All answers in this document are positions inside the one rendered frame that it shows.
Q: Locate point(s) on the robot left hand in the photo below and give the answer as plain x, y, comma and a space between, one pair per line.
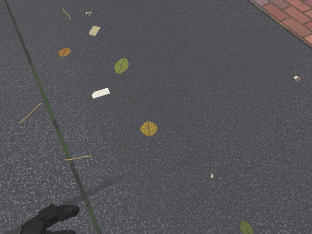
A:
48, 217

